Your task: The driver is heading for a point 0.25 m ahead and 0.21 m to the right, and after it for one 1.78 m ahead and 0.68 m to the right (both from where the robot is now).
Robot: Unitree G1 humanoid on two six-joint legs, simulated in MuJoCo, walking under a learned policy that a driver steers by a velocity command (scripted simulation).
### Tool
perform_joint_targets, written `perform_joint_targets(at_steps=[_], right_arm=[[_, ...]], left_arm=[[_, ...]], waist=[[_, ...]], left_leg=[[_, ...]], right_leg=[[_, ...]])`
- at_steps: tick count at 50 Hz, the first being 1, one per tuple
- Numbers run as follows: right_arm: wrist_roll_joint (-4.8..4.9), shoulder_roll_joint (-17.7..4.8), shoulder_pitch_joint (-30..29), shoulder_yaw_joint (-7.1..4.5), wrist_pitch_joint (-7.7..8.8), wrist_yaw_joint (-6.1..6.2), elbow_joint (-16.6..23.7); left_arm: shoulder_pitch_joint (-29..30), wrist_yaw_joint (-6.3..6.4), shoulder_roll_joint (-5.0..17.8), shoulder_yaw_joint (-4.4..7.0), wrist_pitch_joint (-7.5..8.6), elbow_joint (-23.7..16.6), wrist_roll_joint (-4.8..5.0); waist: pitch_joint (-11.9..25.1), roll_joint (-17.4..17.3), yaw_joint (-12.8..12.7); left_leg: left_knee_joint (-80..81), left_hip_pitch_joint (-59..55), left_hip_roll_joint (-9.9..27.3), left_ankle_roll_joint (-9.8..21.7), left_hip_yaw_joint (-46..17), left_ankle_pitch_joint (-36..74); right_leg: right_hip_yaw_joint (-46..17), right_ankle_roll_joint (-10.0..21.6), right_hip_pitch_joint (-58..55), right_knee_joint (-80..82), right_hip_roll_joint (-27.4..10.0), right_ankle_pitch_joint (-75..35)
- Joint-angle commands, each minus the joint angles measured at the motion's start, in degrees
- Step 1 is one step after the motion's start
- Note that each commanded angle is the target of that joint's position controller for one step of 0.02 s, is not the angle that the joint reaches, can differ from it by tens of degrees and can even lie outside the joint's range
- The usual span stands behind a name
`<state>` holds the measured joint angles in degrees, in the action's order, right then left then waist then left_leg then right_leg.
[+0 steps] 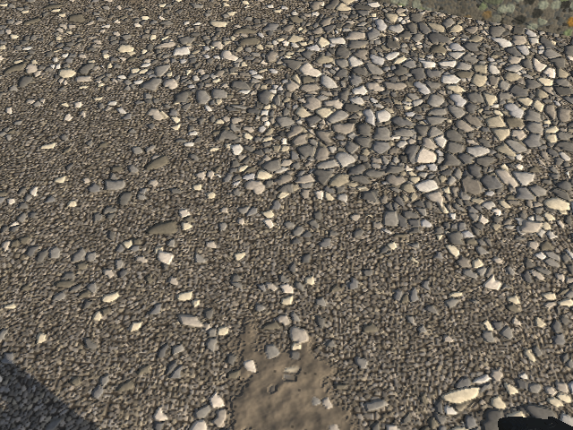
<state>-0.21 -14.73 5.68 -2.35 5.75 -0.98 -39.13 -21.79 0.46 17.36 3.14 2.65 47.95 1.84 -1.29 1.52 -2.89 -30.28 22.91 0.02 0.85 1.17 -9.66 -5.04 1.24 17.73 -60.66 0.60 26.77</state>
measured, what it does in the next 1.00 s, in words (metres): walks ahead, turning right: right foot, then left foot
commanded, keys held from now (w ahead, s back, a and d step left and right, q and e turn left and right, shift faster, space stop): w+e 0.26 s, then e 0.64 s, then no key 0.10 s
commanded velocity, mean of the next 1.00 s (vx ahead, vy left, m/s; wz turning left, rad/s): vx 0.24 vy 0.00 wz -0.55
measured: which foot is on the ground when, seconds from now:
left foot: down 0.00-0.42, up 0.44-0.88, down 0.90-1.00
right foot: up 0.00-0.40, down 0.42-0.90, up 0.92-1.00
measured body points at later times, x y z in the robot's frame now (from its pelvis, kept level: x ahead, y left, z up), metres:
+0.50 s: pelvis +0.23 -0.06 -0.01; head +0.28 -0.09 +0.43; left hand +0.49 +0.14 -0.09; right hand +0.23 -0.37 -0.14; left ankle +0.13 +0.12 -0.63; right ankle +0.30 -0.16 -0.73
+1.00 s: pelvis +0.33 -0.06 +0.01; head +0.37 -0.06 +0.45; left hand +0.64 +0.09 -0.09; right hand +0.30 -0.37 -0.08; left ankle +0.43 +0.03 -0.73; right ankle +0.26 -0.15 -0.67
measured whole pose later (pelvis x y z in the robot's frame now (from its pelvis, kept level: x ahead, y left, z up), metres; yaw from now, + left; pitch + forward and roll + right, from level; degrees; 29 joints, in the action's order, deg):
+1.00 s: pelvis +0.33 -0.06 +0.01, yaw -35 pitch +2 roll +0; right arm -1.2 -16.0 8.3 -3.3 1.0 1.0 -42.2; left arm -9.6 1.6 19.5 4.8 -2.7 35.4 0.6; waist -1.5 2.3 0.3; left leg -28.7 17.9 -0.3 0.0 -3.0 -12.6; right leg -9.1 -1.8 27.9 -57.2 8.4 28.7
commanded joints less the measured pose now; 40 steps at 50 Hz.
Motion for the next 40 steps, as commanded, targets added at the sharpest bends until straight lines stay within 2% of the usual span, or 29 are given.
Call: perform_joint_targets(at_steps=[1,2,3,4,7,11,13,14,16,18,19,20,21,22,23,24,25,26,27,28,29,31,34,37,40], right_arm=[[-0.2,-5.86,7.75,-2.07,0.04,0.23,-0.32],[-0.59,-5.64,6.47,-2.04,0.28,0.33,-0.71],[-0.54,-5.38,5.76,-2.16,0.6,0.38,-1.13],[-0.41,-5.78,5.57,-2.38,0.91,0.45,-1.66],[-0.45,-7.75,6.13,-3.19,1.17,0.86,-3.29],[-0.19,-9.8,6.88,-3.74,0.47,1.37,-4.62],[0.22,-10.82,8.58,-4.06,-0.02,1.53,-5.57],[0.44,-11.18,8.56,-4.17,-0.44,1.61,-5.9],[1.13,-12.26,8.72,-4.53,-1.48,1.91,-6.4],[2.14,-13.93,7.84,-5.06,-2.33,2.42,-6.09],[2.67,-14.14,6.84,-5.16,-2.72,2.56,-5.78],[2.67,-12.59,6.83,-4.59,-2.67,2.54,-5.54],[-0.53,-7.49,10.15,-2.93,-2.35,2.11,-4.27],[-2.25,-4.46,15.58,-1.42,-1.55,1.39,-3.19],[-0.13,-10.19,13.76,-2.41,-1.08,0.92,-3.32],[1.69,-11.09,8.08,-2.57,-1.04,1.04,-1.62],[1.1,-10.32,6.19,-2.52,-1.53,1.92,-2.03],[0.3,-10.57,5.78,-2.73,-2.45,2.71,-2.48],[-0.01,-10.84,6.22,-2.91,-3.32,2.9,-2.54],[-0.43,-10.23,7.05,-2.89,-3.78,2.95,-2.53],[-0.65,-9.17,7.64,-2.64,-3.95,3.02,-2.65],[-0.81,-7.98,6.82,-2.21,-4.11,3.29,-2.38],[-0.48,-7.73,3.85,-1.96,-4.79,3.28,-1.54],[-0.07,-7.8,0.65,-1.97,-5.02,2.96,-0.42],[0.13,-8.06,-0.63,-2.08,-4.22,2.49,0.32]], left_arm=[[3.51,0.1,6.19,1.89,0.72,-5.89,-0.21],[2.97,-0.18,5.13,1.94,0.15,-6.1,-0.09],[2.88,-0.33,4.05,1.83,-0.42,-6.24,0.06],[3.47,-0.41,3.14,1.71,-0.92,-6.77,0.01],[6.9,-0.57,2.3,1.51,-1.58,-8.78,-0.53],[12.75,-2.03,1.3,0.87,-1.01,-10.69,-0.53],[16.6,-2.69,1.04,0.61,-0.92,-12.24,-0.62],[18.09,-2.99,1.18,0.63,-0.94,-13.07,-0.75],[19.19,-3.58,2.09,1.07,-1.03,-14.5,-1.22],[15.29,-3.92,4.32,2.29,-1.26,-14.53,-1.58],[9.14,-3.83,6.19,3.44,-1.39,-13.11,-1.53],[1.48,-2.99,9.33,5.14,-1.6,-11.06,-1.62],[-1.3,-1.37,14.69,6.2,-2.22,-10.73,-1.43],[3.02,-1.15,17.71,5.51,-1.9,-14.37,-2.81],[3.08,-2.13,15.21,5.1,-1.64,-15.77,-2.52],[5.89,-2.36,12.49,4.59,-1.24,-15.59,-1.99],[9.16,-2.08,10.06,4.03,-1.12,-15.23,-0.94],[11.51,-1.55,8.07,3.32,-1.36,-15.49,-0.76],[12.95,-1.23,7.79,3.11,-1.73,-16.09,-1.44],[13.43,-1.01,8.3,3.29,-1.85,-16.46,-2.23],[13.28,-0.72,8.75,3.47,-1.85,-16.43,-2.56],[12.41,-0.02,9.6,3.82,-2.01,-16.06,-2.27],[12.55,1.07,9.87,3.93,-3.12,-16.18,-1.43],[12.87,1.5,9.65,3.86,-4.06,-16.41,-1.53],[12.22,1.35,9.38,3.88,-4.55,-16.34,-1.55]], waist=[[3.59,-6.96,5.18],[2.62,-8.61,3.79],[2.03,-8.67,3.26],[1.35,-8.05,2.92],[-0.31,-5.44,2.98],[-1.59,-4.37,4.88],[-2.69,-3.83,6.29],[-3.73,-3.71,6.42],[-3.33,-4.66,5.97],[0.46,-6.94,3.16],[3.68,-6.63,-0.35],[7.78,-4.22,-4.34],[12.22,8.65,-2.61],[21.51,15.89,2.79],[28.94,6.51,-1.27],[21.35,3.01,-0.93],[13.38,-1.05,0.84],[9.83,-0.62,2.36],[8.0,0.86,3.81],[7.94,1.56,4.59],[8.65,1.91,4.98],[10.04,2.05,4.76],[10.74,3.26,3.87],[8.41,5.3,2.83],[7.43,7.05,2.05]], left_leg=[[16.53,-22.22,16.62,8.9,-19.78,-3.16],[18.2,-18.73,15.63,8.67,-15.93,-0.04],[19.66,-16.89,15.09,8.98,-13.18,2.31],[20.76,-15.8,15.25,9.5,-10.81,4.79],[22.58,-16.08,15.88,10.46,-5.36,9.8],[22.93,-17.58,14.47,9.07,2.68,12.71],[22.7,-19.57,15.08,8.48,4.93,12.86],[21.45,-20.56,15.14,7.92,6.2,16.28],[16.86,-23.23,15.51,6.5,8.14,27.42],[8.12,-25.02,15.21,4.8,9.34,43.18],[-0.36,-24.02,14.04,3.58,10.1,46.33],[-12.42,-18.91,11.13,1.05,11.23,40.62],[-31.43,-2.94,6.17,-2.76,11.25,1.25],[-49.87,11.3,-3.15,-5.96,1.57,-32.45],[-53.99,13.56,-1.34,-5.67,-7.66,-30.14],[-51.5,17.28,0.66,-4.48,-6.72,-24.1],[-46.01,17.75,3.25,-4.28,-6.31,-19.58],[-41.75,15.14,4.69,-4.36,-6.37,-17.0],[-39.25,11.21,4.55,-4.41,-6.09,-15.38],[-37.38,8.56,3.67,-4.68,-5.46,-14.1],[-34.92,7.12,3.06,-5.05,-5.1,-13.26],[-29.64,7.09,2.0,-5.92,-5.4,-11.38],[-23.28,6.96,1.07,-6.56,-6.69,-6.77],[-17.14,5.85,-0.13,-6.4,-7.6,-4.94],[-11.11,3.53,-1.26,-5.7,-8.04,-7.09]], right_leg=[[-1.67,-0.49,23.59,-8.11,-6.52,-7.15],[-1.63,-0.78,20.85,-6.94,-7.77,-9.05],[-1.08,-1.09,19.73,-6.24,-8.13,-9.97],[-0.78,-1.45,19.93,-5.41,-8.38,-10.89],[-0.98,-2.44,22.84,0.74,-8.8,-16.26],[2.02,-1.74,20.73,13.67,-7.9,-26.84],[3.95,-0.94,20.23,18.21,-7.32,-27.98],[4.68,-0.46,19.99,20.55,-6.96,-27.63],[6.97,0.65,17.92,23.4,-5.2,-24.81],[9.77,2.65,11.09,24.56,-1.47,-20.13],[10.66,4.17,3.59,27.28,0.81,-21.14],[9.93,6.22,-8.37,31.64,2.63,-28.33],[-4.94,10.19,-24.03,29.97,-8.44,-52.12],[-30.92,22.81,-35.2,30.68,-21.9,-70.01],[-31.91,25.39,-36.04,35.06,-22.78,-61.14],[-26.12,22.44,-29.34,37.39,-19.43,-48.04],[-20.38,18.23,-20.54,38.68,-15.47,-41.1],[-17.04,16.16,-13.12,39.87,-13.37,-39.05],[-14.99,15.21,-6.86,40.96,-11.74,-39.34],[-13.95,15.11,-3.4,41.41,-10.9,-41.55],[-12.84,15.15,-2.05,41.23,-10.29,-44.62],[-12.43,14.94,-2.25,40.45,-9.73,-46.75],[-14.33,13.16,-2.38,40.44,-8.59,-35.05],[-17.41,11.64,-1.03,41.08,-7.25,-22.02],[-20.84,11.22,-2.68,39.1,-7.3,-22.67]])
